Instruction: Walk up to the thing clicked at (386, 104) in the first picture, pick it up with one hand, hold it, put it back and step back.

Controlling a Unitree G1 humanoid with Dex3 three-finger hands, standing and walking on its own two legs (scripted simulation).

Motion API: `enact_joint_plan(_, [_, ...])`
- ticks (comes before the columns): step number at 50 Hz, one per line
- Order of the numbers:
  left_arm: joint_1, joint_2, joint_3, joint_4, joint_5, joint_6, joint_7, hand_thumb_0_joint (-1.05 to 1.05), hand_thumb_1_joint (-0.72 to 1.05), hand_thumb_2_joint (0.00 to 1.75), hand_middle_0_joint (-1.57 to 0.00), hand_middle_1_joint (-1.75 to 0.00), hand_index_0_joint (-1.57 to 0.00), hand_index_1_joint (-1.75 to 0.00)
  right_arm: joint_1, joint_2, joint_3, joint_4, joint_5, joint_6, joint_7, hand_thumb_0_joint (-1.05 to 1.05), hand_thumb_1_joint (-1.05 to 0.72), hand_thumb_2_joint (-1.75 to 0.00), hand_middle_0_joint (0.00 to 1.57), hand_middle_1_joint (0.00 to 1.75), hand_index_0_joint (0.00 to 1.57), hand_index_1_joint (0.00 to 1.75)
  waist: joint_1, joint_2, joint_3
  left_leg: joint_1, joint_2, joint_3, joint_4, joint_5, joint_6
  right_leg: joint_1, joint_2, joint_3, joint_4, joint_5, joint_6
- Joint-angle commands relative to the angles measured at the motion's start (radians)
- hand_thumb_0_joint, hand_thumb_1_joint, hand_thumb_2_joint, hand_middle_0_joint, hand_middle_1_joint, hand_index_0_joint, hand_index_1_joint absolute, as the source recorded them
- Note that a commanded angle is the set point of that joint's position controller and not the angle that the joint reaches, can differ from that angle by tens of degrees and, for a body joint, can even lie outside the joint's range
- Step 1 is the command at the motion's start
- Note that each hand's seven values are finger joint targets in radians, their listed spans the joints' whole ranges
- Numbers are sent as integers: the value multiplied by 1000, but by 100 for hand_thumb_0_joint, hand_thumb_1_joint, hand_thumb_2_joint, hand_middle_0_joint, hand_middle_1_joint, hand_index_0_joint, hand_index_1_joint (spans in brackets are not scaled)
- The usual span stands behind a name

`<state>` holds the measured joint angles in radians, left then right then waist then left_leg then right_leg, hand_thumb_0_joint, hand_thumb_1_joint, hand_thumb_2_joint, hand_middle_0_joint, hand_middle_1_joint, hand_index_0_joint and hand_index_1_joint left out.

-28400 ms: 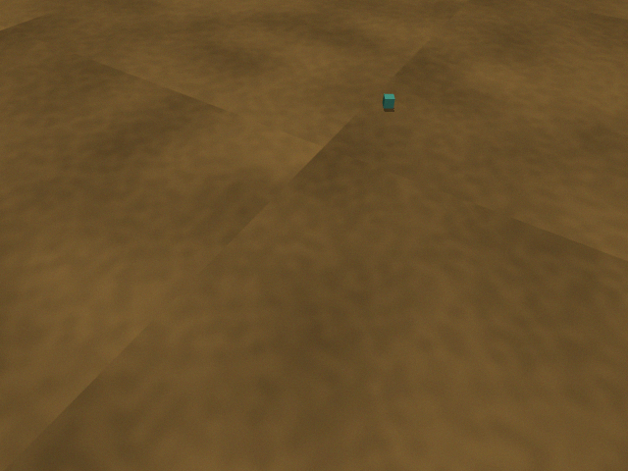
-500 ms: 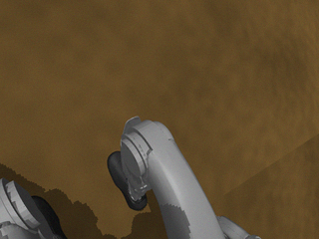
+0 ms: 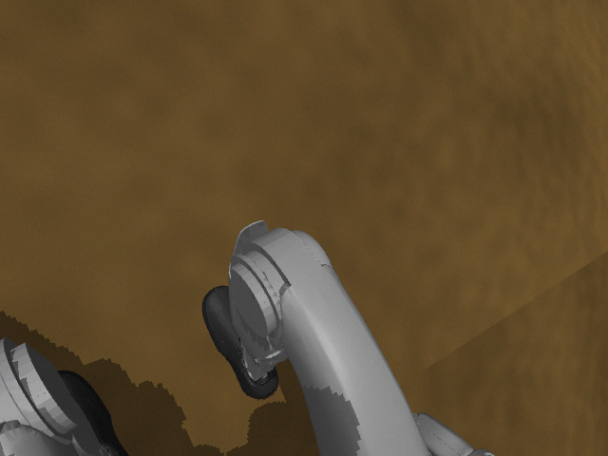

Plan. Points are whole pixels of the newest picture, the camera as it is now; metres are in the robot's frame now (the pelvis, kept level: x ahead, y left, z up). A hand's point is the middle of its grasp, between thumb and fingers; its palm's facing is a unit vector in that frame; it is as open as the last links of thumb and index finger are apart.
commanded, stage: withdraw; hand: left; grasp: from above
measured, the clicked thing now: out of the picture +0.46 +0.35 -0.29
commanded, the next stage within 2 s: home in 0.74 s
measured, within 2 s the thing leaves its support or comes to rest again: neither
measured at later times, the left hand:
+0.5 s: hand out of the picture +0.41 +0.35 -0.10, palm faces -0.48 -0.13 -0.87, open 13.5 cm
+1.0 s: hand out of the picture +0.46 +0.36 -0.13, palm faces -0.31 -0.13 -0.94, open 12.4 cm
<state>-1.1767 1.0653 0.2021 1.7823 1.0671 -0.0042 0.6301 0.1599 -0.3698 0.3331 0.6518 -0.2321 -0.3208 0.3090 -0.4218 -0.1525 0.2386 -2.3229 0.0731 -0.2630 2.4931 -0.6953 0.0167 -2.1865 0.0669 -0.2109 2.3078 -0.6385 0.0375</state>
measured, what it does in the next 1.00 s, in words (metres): stands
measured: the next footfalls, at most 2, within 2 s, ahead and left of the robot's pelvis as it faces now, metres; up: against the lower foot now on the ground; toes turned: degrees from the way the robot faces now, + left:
none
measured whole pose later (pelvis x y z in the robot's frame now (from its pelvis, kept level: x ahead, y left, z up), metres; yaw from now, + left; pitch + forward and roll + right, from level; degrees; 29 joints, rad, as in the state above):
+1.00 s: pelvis +0.01 -0.01 +0.02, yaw +7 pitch +35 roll -8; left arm -0.89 0.76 0.14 1.17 1.16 -0.11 0.32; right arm 0.23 -0.27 0.09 0.67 -0.11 -0.03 0.14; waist -0.25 0.01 -0.02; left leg -2.32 0.05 -0.12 2.37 -0.68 0.02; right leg -2.23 0.02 -0.10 2.29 -0.68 0.02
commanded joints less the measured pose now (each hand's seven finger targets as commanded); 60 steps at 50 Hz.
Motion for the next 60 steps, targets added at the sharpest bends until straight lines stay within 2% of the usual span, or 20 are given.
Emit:
enact_joint_plan(1, [-232, 273, 16, -243, -1, 7, 27, 0, -45, 92, -17, -90, -16, -91, 213, -325, -114, 42, 16, 7, -10, 0, -91, -90, 20, 30, 20, 30, -15, 685, -773, 582, 20, 81, -262, 277, -29, 388, 38, -76, -181, 294, -64])
enact_joint_plan(3, [-229, 232, -1, -340, 7, 5, -5, 0, -45, 91, -19, -88, -17, -89, 200, -305, -136, 43, 25, 14, -5, 0, -91, -91, 20, 30, 20, 30, 14, 752, -822, 631, 17, 83, -269, 296, -37, 352, 30, -74, -162, 291, -70])
enact_joint_plan(5, [-167, 268, 38, -488, 29, 0, -42, 0, -45, 91, -19, -88, -17, -89, 201, -305, -175, 50, 38, 30, -8, 0, -91, -91, 20, 30, 20, 30, 70, 821, -947, 693, 12, 93, -280, 359, -43, 362, 29, -63, -157, 315, -75])
enact_joint_plan(6, [-96, 226, 31, -509, 22, 3, -70, 0, -45, 91, -18, -88, -17, -90, 194, -291, -190, 50, 48, 41, -6, 0, -91, -91, 20, 30, 20, 30, 89, 826, -984, 701, 9, 103, -281, 373, -42, 373, 30, -55, -159, 324, -77])
enact_joint_plan(8, [-3, 108, -34, -549, 18, 9, -141, 0, -44, 92, -18, -89, -17, -90, 176, -273, -220, 49, 70, 72, -4, 0, -91, -91, 20, 30, 20, 30, 113, 783, -978, 619, -2, 138, -286, 350, -27, 385, 38, -31, -186, 330, -77])
enact_joint_plan(11, [124, 31, -59, -531, 18, 22, -253, 0, -44, 93, -15, -91, -14, -92, 208, -262, -270, 61, 97, 128, -13, 0, -90, -90, 20, 30, 20, 30, 144, 658, -869, 487, -11, 155, -319, 254, -10, 316, 35, -7, -211, 255, -77])
enact_joint_plan(12, [122, -29, -97, -593, 14, 15, -297, 0, -43, 93, -14, -92, -14, -92, 219, -263, -286, 48, 100, 144, -16, 0, -90, -90, 20, 30, 20, 30, 127, 626, -851, 485, -15, 152, -337, 240, -10, 302, 29, -7, -226, 231, -81])
enact_joint_plan(13, [106, -138, -188, -638, -2, 2, -346, 0, -44, 94, -14, -92, -13, -93, 197, -248, -290, 13, 112, 157, -20, 0, -90, -90, 20, 30, 20, 30, 112, 544, -841, 463, -19, 148, -351, 188, -2, 313, 31, -5, -256, 199, -82])
enact_joint_plan(15, [90, -165, -228, -704, -2, -19, -419, 0, -44, 95, -13, -94, -13, -95, 201, -243, -309, -7, 127, 181, -42, 0, -90, -90, 20, 30, 20, 30, 108, 436, -811, 453, -27, 134, -381, 132, 7, 314, 26, 2, -276, 151, -79])
enact_joint_plan(19, [18, -89, -183, -754, -16, -92, -485, 0, -42, 94, -15, -95, -15, -95, 214, -232, -322, -14, 136, 220, -98, 0, -90, -90, 20, 30, 20, 30, 116, 284, -741, 386, -50, 138, -380, 57, 15, 328, 12, 38, -326, 41, -78])
enact_joint_plan(22, [-37, -37, -153, -742, 22, -156, -478, 0, -38, 92, -17, -92, -17, -92, 186, -207, -311, -21, 137, 240, -140, 0, -89, -90, 20, 30, 20, 30, 135, 274, -756, 391, -60, 158, -362, 48, 13, 304, 6, 56, -329, 5, -81])
enact_joint_plan(26, [-120, 1, -137, -661, 84, -206, -398, 0, -39, 93, -15, -93, -15, -93, 150, -162, -282, -11, 126, 257, -173, 0, -89, -90, 20, 30, 20, 30, 149, 342, -797, 397, -61, 191, -357, 41, 12, 310, 5, 89, -320, -17, -75])
enact_joint_plan(29, [-191, -40, -170, -582, 124, -205, -345, 0, -40, 93, -14, -94, -14, -93, 146, -164, -281, 2, 118, 259, -187, 0, -89, -90, 20, 30, 20, 30, 124, 420, -797, 449, -59, 188, -372, 14, 3, 234, 2, 76, -298, -32, -82])
enact_joint_plan(34, [-247, -87, -217, -452, 154, -187, -295, 0, -36, 89, -18, -90, -19, -89, 182, -184, -274, 26, 97, 256, -203, 0, -89, -90, 20, 30, 20, 30, 82, 455, -826, 510, -53, 175, -349, 99, -2, 190, -8, 33, -253, 92, -78])
enact_joint_plan(38, [-253, -10, -161, -488, 157, -176, -261, 0, -31, 84, -21, -86, -23, -84, 206, -196, -273, 21, 89, 250, -202, 0, -89, -89, 20, 30, 20, 30, 126, 541, -937, 572, -51, 178, -341, 185, -10, 231, -14, 17, -207, 176, -78])
enact_joint_plan(41, [-190, 66, -80, -599, 157, -155, -245, 0, -26, 79, -24, -82, -27, -79, 211, -202, -290, -5, 94, 253, -198, 0, -89, -89, 20, 30, 20, 30, 182, 629, -1079, 680, -48, 184, -356, 279, -18, 276, -19, 16, -183, 246, -79])
enact_joint_plan(46, [-84, 120, 25, -832, 93, -98, -239, 0, -5, 93, -22, -64, -20, -66, 226, -193, -339, -29, 122, 276, -187, 0, -89, -90, 20, 30, 20, 30, 240, 640, -1248, 757, -49, 207, -388, 372, -8, 374, -24, 46, -211, 319, -81])
enact_joint_plan(50, [5, -9, -23, -866, -4, -45, -309, 0, 18, 89, -21, -53, -20, -54, 256, -152, -368, -11, 142, 289, -184, 0, -89, -90, 20, 30, 20, 30, 238, 544, -1207, 693, -50, 221, -429, 302, 13, 423, -17, 74, -302, 271, -71])
enact_joint_plan(55, [318, -240, -105, -937, -204, 22, -464, 0, 53, 95, -22, -46, -21, -47, 258, -133, -413, -25, 179, 306, -187, 0, -89, -90, 20, 30, 20, 30, 277, 388, -1115, 659, -54, 219, -555, 216, 24, 501, -15, 95, -415, 201, -67])
enact_joint_plan(60, [463, -315, -119, -1179, -413, 51, -585, 0, 88, 89, -20, -30, -20, -30, 185, -127, -417, -75, 214, 310, -222, 0, -90, -90, 20, 30, 20, 30, 285, 228, -955, 653, -47, 187, -652, 142, 31, 552, -21, 107, -532, 154, -65])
